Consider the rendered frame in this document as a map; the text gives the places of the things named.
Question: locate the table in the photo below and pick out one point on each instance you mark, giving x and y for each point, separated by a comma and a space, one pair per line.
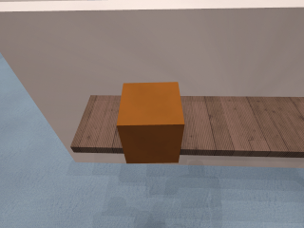
232, 126

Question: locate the carton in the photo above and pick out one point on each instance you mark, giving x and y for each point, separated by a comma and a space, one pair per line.
150, 122

